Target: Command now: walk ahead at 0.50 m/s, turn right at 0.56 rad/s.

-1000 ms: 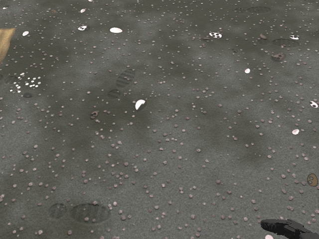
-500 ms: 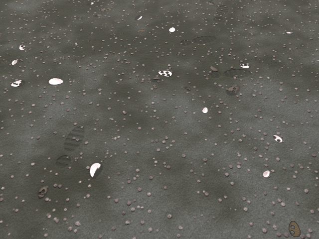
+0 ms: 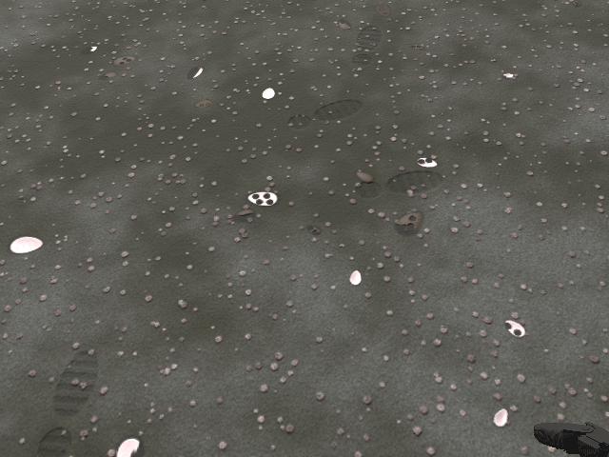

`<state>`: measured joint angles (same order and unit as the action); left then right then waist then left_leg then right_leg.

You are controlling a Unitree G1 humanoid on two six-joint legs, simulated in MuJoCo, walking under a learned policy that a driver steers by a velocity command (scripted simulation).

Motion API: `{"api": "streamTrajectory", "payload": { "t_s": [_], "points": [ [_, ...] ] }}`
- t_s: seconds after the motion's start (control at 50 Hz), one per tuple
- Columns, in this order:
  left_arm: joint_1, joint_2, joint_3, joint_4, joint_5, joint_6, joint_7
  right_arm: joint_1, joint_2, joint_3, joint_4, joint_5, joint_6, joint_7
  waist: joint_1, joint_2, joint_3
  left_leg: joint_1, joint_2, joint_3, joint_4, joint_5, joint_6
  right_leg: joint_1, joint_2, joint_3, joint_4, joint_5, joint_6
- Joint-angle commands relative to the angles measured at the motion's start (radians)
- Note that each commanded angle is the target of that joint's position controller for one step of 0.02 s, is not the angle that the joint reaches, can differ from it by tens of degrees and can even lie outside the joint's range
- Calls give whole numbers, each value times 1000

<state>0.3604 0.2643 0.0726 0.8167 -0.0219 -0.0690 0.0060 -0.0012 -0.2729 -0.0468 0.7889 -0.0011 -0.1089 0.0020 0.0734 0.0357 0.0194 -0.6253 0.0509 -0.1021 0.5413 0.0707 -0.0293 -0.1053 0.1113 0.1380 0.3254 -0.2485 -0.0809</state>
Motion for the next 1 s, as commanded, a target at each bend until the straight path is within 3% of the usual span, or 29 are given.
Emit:
{"api": "streamTrajectory", "payload": {
  "t_s": [0.02, 0.08, 0.1, 0.12, 0.14, 0.16, 0.18, 0.2, 0.22, 0.26, 0.3, 0.36, 0.44, 0.5, 0.54, 0.58, 0.6, 0.62, 0.64, 0.66, 0.68, 0.7, 0.72, 0.74, 0.76, 0.82, 0.88, 0.94, 1.0],
  "points": [
    [35, 151, 39, -41, -6, -1, 12, -92, -93, -21, -95, 8, -24, 9, -10, -127, -7, 116, -44, 17, -71, -2, 9, -38, -245, 211, -29, 179, -113],
    [7, 152, 42, -59, 1, 14, 20, -7, -131, -37, -82, 10, -42, 14, -64, -163, -35, 239, -52, 32, -118, -117, 46, 7, -251, 272, 78, 253, -94],
    [-10, 124, 31, -74, 4, 16, 18, 97, -159, -52, -58, 1, -47, 8, -115, -155, -103, 404, -31, 30, -136, -114, 78, -24, -200, 246, 188, 308, -67],
    [-27, 74, 11, -100, 18, 13, 12, 257, -212, -68, -42, -12, -48, 0, -187, -77, -240, 667, 121, -102, -102, -151, 142, -153, -137, 169, 448, 209, -31],
    [120, 8, -10, -122, -10, 2, 10, 365, -285, -90, -11, -18, -30, -1, -134, 254, -378, 1026, 349, -533, -155, -321, 303, -524, 2, 37, 766, -257, 41],
    [135, 101, 1, -105, -22, 1, 14, 351, -198, -71, -20, 4, -24, 6, -140, 229, -339, 1009, 379, -663, -211, -510, 296, -663, -75, 56, 923, -342, 48],
    [38, 167, 19, -112, -19, 6, 14, 303, -129, -53, -38, 7, -18, 4, -162, 113, -205, 882, 337, -515, -230, -513, 248, -701, -114, 49, 969, -254, 53],
    [-19, 164, 22, -125, -9, 12, 16, 249, -113, -45, -47, 0, -11, 4, -145, 31, -122, 747, 296, -381, -249, -402, 219, -670, -152, 11, 957, -177, 62],
    [-57, 150, 24, -139, 3, 13, 14, 215, -95, -39, -41, -5, -6, 5, -126, 19, -58, 639, 258, -293, -279, -301, 213, -648, -180, 4, 910, -126, 64],
    [-46, 109, 23, -150, -7, 24, 3, 195, -86, -35, -29, -13, -9, 5, -92, 67, -29, 531, 211, -162, -335, -219, 202, -577, -222, -14, 859, -78, 62],
    [-63, 79, 17, -171, -8, 35, -1, 203, -103, -43, -14, -4, -18, 7, -87, 64, -17, 506, 209, -81, -374, -151, 221, -589, -237, -33, 822, -44, 68],
    [-114, 58, 7, -198, 2, 32, -2, 237, -132, -53, 13, -2, -22, 9, -92, 26, -12, 520, 210, -6, -396, -36, 243, -617, -232, -25, 693, 54, 75],
    [-232, 36, -9, -226, 6, 12, -23, 261, -152, -52, 36, 13, -8, 11, -124, 18, 16, 530, 169, 112, -401, 14, 217, -555, -210, -90, 431, 238, 63],
    [-335, 33, -17, -262, 1, 4, -40, 330, -178, -53, 66, 26, 7, 10, -159, 22, 43, 584, 191, 118, -387, 1, 211, -535, -192, -140, 320, 241, 54],
    [-371, 49, -14, -284, -1, 2, -47, 359, -191, -55, 87, 32, 22, 10, -157, 38, 54, 650, 224, 109, -359, 45, 201, -536, -179, -151, 273, 171, 34],
    [-343, 77, -2, -287, 3, 1, -50, 354, -211, -58, 97, 38, 35, 6, -115, 63, 29, 692, 237, 122, -280, 229, 182, -452, -145, -176, 226, 98, 1],
    [-253, 103, 14, -263, 9, 0, -48, 338, -218, -58, 100, 41, 41, 3, -53, 67, -29, 682, 216, 157, -169, 389, 162, -306, -111, -204, 180, 123, -22],
    [-101, 150, 41, -213, 13, 3, -41, 341, -200, -49, 100, 38, 43, -2, 20, 50, -125, 610, 172, 199, 9, 450, 134, -70, -87, -216, 158, 174, -51],
    [81, 228, 66, -177, 21, 11, -24, 334, -153, -27, 71, 11, 37, -5, 89, -57, -263, 375, 123, 226, 317, 161, 91, 251, -262, -4, 201, 234, -113],
    [91, 308, 72, -170, 22, 12, -23, 439, -32, 12, 46, 0, 15, 7, 1, -308, -378, 2, -57, 165, 648, -604, 39, 510, -500, 492, 80, 58, -272],
    [98, 211, 49, -178, 22, 6, -24, 382, -132, -12, 66, 31, -3, 15, 49, -195, -387, -97, -24, 15, 768, -659, 52, 487, -511, 551, 16, -12, -256],
    [39, 175, 34, -175, 23, 0, -25, 300, -162, -23, 34, 57, -9, 19, 39, -167, -233, -159, 17, 23, 779, -579, 64, 364, -479, 378, 3, 62, -212],
    [-25, 148, 25, -175, 21, -5, -27, 266, -148, -21, 31, 51, -7, 14, 5, -109, -158, -129, 58, 36, 726, -491, 63, 230, -432, 253, -19, 145, -182],
    [-78, 117, 18, -174, 24, -10, -31, 255, -141, -25, 34, 34, 1, 11, -28, -101, -102, -89, 84, 35, 671, -434, 56, 116, -398, 168, -56, 195, -165],
    [-109, 97, 13, -173, 31, -18, -32, 289, -127, -27, 46, 31, 17, 11, -63, -115, -82, -23, 104, 21, 651, -386, 52, 35, -378, 109, -102, 206, -156],
    [-132, 99, 21, -140, 34, -47, -30, 305, -80, -24, 51, 34, 55, 5, -98, -109, -31, 3, 102, 1, 595, -314, 25, -63, -372, -10, -184, 265, -159],
    [-105, 111, 28, -105, 42, -53, -15, 237, -71, -27, 28, 28, 61, 3, -85, -88, 5, -78, 86, -27, 473, -163, 15, -33, -360, -112, -206, 306, -135],
    [-102, 127, 32, -87, 38, -51, -4, 164, -55, -21, 5, 22, 54, 20, -62, -87, 26, -59, 68, 12, 295, -5, 22, -14, -338, -211, -219, 306, -101],
    [-57, 147, 39, -56, 28, -42, 5, 61, -36, -10, -38, 19, 52, 36, -19, -71, 66, -69, 58, 64, 176, 34, 40, 45, -360, -262, -218, 311, -88]
  ]
}}
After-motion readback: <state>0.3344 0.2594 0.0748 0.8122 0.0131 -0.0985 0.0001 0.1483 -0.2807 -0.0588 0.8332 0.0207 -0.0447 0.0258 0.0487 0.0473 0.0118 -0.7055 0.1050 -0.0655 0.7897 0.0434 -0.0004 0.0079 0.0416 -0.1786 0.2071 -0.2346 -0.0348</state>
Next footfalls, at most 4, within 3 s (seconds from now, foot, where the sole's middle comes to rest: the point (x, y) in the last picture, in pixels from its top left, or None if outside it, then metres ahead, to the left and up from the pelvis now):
0.12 left None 0.25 0.14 -0.78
0.62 right None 0.46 -0.18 -0.78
1.18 left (355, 320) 0.80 0.00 -0.78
1.64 right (415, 237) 1.07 -0.16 -0.78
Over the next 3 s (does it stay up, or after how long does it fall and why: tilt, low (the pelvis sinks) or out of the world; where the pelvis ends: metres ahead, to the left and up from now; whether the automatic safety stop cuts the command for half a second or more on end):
stays up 1.44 0.00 -0.02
